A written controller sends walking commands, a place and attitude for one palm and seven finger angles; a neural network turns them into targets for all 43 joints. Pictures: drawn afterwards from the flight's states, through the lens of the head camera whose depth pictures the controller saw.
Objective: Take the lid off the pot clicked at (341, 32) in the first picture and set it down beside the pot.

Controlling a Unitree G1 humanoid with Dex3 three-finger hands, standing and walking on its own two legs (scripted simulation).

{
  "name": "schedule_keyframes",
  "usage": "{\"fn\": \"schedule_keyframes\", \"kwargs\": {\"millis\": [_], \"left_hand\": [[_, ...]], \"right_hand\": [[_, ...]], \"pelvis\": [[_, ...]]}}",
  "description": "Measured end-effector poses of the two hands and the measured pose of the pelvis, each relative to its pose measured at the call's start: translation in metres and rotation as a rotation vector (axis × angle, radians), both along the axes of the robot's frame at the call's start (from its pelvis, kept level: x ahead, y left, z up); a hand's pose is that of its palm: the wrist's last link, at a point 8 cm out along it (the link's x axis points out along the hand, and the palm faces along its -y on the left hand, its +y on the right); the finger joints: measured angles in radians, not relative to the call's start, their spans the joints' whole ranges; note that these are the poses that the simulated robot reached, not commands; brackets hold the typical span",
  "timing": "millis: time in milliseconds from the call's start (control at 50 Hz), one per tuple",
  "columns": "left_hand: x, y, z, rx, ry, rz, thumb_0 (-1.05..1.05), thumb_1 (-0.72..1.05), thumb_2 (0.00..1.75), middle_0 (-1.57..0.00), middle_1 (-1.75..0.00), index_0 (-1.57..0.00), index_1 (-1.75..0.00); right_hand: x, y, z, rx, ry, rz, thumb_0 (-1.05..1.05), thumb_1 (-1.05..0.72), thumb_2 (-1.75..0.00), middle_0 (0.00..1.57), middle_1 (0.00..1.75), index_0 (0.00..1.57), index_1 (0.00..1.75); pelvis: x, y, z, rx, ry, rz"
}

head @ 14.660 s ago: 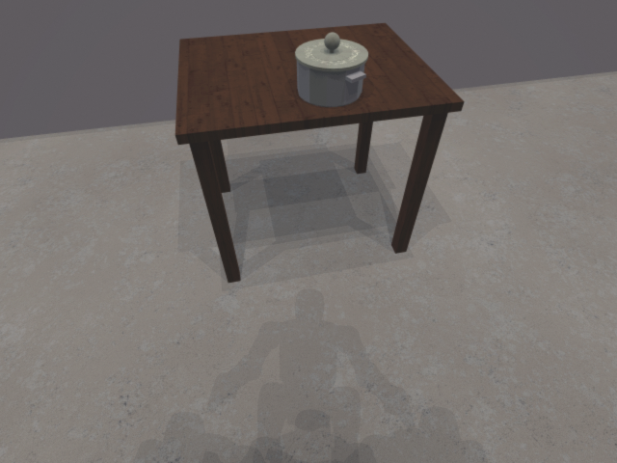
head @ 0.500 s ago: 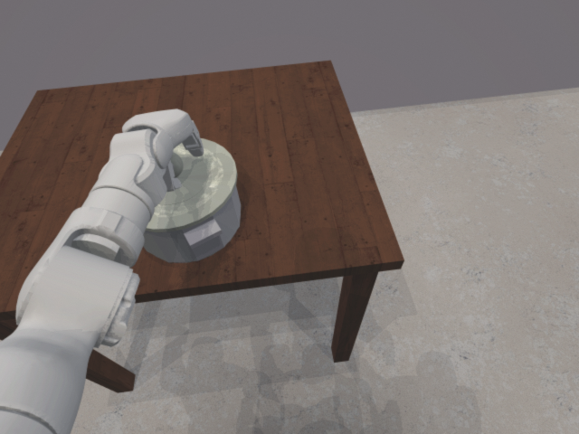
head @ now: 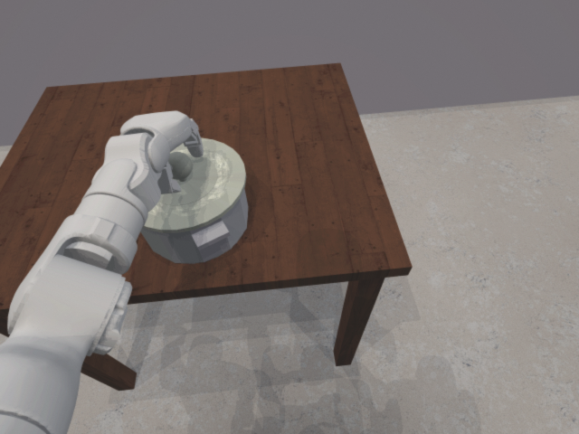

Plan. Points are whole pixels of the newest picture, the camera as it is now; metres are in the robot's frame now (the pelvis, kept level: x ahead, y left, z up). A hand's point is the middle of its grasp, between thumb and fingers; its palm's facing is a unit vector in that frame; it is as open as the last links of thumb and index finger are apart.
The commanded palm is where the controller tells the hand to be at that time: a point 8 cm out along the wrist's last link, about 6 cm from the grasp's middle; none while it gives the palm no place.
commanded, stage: close the fingers and squeeze the knob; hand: left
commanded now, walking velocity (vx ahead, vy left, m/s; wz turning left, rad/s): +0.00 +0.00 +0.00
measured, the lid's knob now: (178, 165) +0.50 +0.16 +0.09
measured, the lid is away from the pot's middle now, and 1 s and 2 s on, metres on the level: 0.00 0.01 0.00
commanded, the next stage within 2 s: lift the lid straight up in 1.58 s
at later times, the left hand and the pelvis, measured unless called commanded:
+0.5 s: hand (168, 168) +0.47 +0.16 +0.11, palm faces -0.37 -0.06 -0.93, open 7.9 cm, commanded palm +0.47 +0.16 +0.17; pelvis -0.01 +0.00 +0.00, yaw +0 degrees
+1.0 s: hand (172, 169) +0.47 +0.15 +0.11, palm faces -0.36 -0.04 -0.93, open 7.1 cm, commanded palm +0.47 +0.15 +0.17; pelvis -0.01 +0.00 +0.00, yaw +0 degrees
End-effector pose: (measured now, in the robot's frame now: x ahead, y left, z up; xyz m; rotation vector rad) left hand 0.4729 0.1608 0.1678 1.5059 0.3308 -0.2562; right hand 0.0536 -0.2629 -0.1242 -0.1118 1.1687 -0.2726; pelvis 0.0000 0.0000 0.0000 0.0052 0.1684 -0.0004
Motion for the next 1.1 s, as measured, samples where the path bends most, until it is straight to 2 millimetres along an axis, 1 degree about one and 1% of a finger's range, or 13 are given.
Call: {"fn": "schedule_keyframes", "kwargs": {"millis": [100, 200, 300, 440, 580, 700, 860, 1020, 1100], "left_hand": [[-0.003, -0.002, 0.000, 0.005, 0.001, 0.005, 0.00, -0.05, 1.05, -0.57, -0.75, -0.57, -0.75], [-0.004, -0.003, 0.001, -0.001, -0.001, 0.009, 0.00, 0.01, 1.01, -0.56, -0.85, -0.56, -0.85], [-0.005, -0.001, 0.002, -0.001, 0.002, 0.023, 0.00, 0.06, 0.98, -0.57, -0.92, -0.57, -0.92], [-0.003, -0.001, 0.001, -0.006, 0.008, 0.018, 0.00, 0.14, 0.94, -0.60, -0.98, -0.59, -0.98], [-0.001, -0.001, 0.000, 0.000, 0.008, 0.014, 0.00, 0.22, 0.89, -0.64, -1.02, -0.64, -1.02], [-0.001, -0.002, 0.000, -0.001, 0.004, 0.007, 0.00, 0.24, 0.82, -0.66, -1.02, -0.66, -1.02], [-0.004, -0.003, 0.001, 0.003, -0.004, 0.008, 0.00, 0.29, 0.69, -0.68, -1.00, -0.68, -1.00], [-0.005, -0.007, 0.002, 0.015, -0.006, 0.014, 0.00, 0.35, 0.50, -0.71, -0.96, -0.71, -0.97], [-0.004, -0.007, 0.003, 0.016, 0.000, 0.020, 0.01, 0.37, 0.46, -0.71, -0.95, -0.71, -0.96]], "right_hand": [[0.007, 0.005, -0.001, 0.014, -0.016, 0.012, 0.01, -0.91, -0.90, 0.20, 0.30, 0.20, 0.30], [0.008, 0.008, -0.001, 0.018, -0.025, 0.015, 0.01, -0.91, -0.90, 0.20, 0.30, 0.20, 0.30], [0.003, 0.006, -0.001, 0.016, -0.020, 0.006, 0.01, -0.91, -0.90, 0.20, 0.30, 0.20, 0.30], [-0.012, 0.000, 0.000, -0.007, 0.008, -0.011, 0.01, -0.91, -0.90, 0.20, 0.30, 0.20, 0.30], [-0.024, -0.004, 0.000, -0.017, 0.036, -0.027, 0.01, -0.91, -0.90, 0.20, 0.30, 0.20, 0.30], [-0.026, -0.004, 0.000, -0.016, 0.036, -0.033, 0.01, -0.91, -0.90, 0.20, 0.30, 0.20, 0.30], [-0.016, 0.001, -0.002, 0.003, 0.014, -0.021, 0.01, -0.91, -0.90, 0.20, 0.30, 0.20, 0.30], [-0.002, 0.003, -0.002, 0.012, -0.013, 0.001, 0.01, -0.91, -0.90, 0.20, 0.30, 0.20, 0.30], [0.002, 0.002, -0.002, 0.010, -0.018, 0.005, 0.01, -0.91, -0.90, 0.20, 0.30, 0.20, 0.30]], "pelvis": [[-0.002, 0.000, 0.000, 0.001, -0.003, 0.001], [-0.004, 0.000, 0.000, 0.002, -0.005, 0.000], [-0.005, 0.000, 0.000, 0.002, -0.007, -0.004], [-0.007, 0.000, 0.000, 0.002, -0.007, -0.005], [-0.007, 0.000, 0.000, 0.001, -0.004, -0.006], [-0.006, 0.000, 0.000, 0.001, -0.004, -0.008], [-0.005, 0.000, 0.000, 0.001, -0.009, -0.007], [-0.005, -0.001, 0.000, 0.002, -0.007, -0.003], [-0.005, -0.002, 0.000, 0.003, -0.006, -0.002]]}}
